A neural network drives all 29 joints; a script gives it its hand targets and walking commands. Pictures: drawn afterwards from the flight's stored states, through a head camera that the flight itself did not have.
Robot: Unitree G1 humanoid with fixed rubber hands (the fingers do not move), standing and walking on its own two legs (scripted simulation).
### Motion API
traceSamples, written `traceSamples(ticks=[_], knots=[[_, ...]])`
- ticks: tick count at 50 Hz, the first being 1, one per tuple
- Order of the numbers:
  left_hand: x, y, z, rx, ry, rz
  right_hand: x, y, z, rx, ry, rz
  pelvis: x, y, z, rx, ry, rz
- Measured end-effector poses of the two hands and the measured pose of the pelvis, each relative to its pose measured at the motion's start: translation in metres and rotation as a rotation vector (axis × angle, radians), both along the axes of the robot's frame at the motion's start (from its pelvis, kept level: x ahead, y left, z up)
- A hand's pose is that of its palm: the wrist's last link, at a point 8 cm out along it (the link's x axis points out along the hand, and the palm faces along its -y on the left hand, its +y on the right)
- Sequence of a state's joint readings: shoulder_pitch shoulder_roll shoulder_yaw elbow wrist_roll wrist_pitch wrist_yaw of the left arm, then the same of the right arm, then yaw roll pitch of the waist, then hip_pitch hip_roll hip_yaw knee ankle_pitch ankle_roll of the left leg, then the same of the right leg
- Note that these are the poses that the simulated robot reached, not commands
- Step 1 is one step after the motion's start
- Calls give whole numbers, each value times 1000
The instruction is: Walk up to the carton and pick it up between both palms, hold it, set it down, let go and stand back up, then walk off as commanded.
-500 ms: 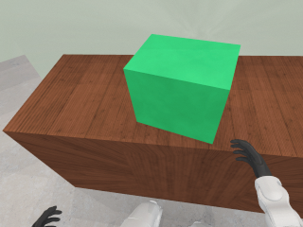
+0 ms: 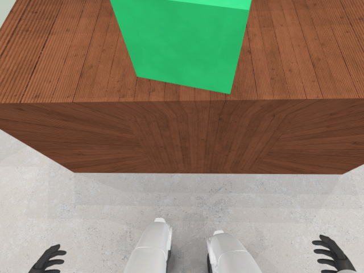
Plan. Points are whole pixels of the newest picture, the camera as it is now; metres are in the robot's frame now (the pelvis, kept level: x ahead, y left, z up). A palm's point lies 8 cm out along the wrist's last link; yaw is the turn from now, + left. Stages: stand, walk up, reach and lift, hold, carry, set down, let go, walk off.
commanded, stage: walk off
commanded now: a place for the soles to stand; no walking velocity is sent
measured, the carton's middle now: (189, 24) +0.67 -0.01 +0.07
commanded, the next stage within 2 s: stand in 1.72 s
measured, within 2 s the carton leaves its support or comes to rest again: neither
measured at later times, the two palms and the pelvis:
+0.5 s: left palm out of the picture +0.02 +0.32 -0.07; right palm out of the picture +0.01 -0.34 -0.10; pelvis -0.12 -0.02 +0.01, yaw -1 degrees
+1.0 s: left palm out of the picture -0.20 +0.30 -0.06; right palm out of the picture -0.14 -0.34 -0.10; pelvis -0.27 -0.04 +0.02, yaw +4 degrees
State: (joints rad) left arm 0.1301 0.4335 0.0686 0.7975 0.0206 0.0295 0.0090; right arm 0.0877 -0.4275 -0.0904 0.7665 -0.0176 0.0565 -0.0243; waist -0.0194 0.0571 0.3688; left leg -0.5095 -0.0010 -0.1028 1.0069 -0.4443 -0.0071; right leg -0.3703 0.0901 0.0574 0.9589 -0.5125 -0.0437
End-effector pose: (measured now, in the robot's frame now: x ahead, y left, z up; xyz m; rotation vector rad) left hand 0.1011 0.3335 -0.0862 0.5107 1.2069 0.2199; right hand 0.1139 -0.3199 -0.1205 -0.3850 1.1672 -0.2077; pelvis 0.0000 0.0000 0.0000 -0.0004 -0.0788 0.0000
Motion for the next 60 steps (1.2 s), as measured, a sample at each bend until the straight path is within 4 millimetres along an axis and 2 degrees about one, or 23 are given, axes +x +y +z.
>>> traceSamples(ticks=[4, 8, 13, 18, 23, 28, 34, 39, 44, 50, 54, 60], knots=[[9, -18, 17, 1, -86, -37, -28, -5, -7, 14, 32, -25, -18, -2, 7, 17, 5, 0], [16, -26, 33, 7, -177, -56, -47, -4, -7, 31, 39, -10, -35, -2, 12, 25, 13, 8], [0, -25, 41, -3, -223, -60, -63, 2, -1, 40, 20, 16, -58, 1, 14, 26, 32, 26], [-39, -15, 32, -14, -192, -12, -82, 7, 12, 28, -34, 44, -85, 1, 14, 46, 32, 14], [-71, -13, 23, 2, -170, -3, -102, -10, 22, -13, -80, 34, -108, -14, 9, 38, 11, 0], [-102, -33, 16, 3, -134, -22, -119, -37, 17, -8, -97, 10, -133, -34, 3, 19, -6, 0], [-145, -60, 30, -12, -165, 9, -144, -52, 17, -17, -53, 34, -164, -43, 15, 22, -3, 32], [-187, -64, 39, -7, -180, 52, -172, -49, 17, 1, -10, 73, -191, -45, 21, 26, 2, 44], [-240, -55, 40, 1, -150, 92, -202, -35, 16, 25, 3, 97, -223, -43, 22, 22, 13, 62], [-304, -35, 28, 0, -107, 145, -257, -19, 20, 37, 9, 106, -269, -35, 18, 41, 10, 67], [-329, -29, 23, 12, -111, 140, -291, -21, 27, 18, -21, 87, -294, -40, 16, 26, -15, 60], [-351, -43, 21, 8, -153, 82, -305, -36, 30, 22, -136, 82, -336, -53, 7, 18, -25, 28]])
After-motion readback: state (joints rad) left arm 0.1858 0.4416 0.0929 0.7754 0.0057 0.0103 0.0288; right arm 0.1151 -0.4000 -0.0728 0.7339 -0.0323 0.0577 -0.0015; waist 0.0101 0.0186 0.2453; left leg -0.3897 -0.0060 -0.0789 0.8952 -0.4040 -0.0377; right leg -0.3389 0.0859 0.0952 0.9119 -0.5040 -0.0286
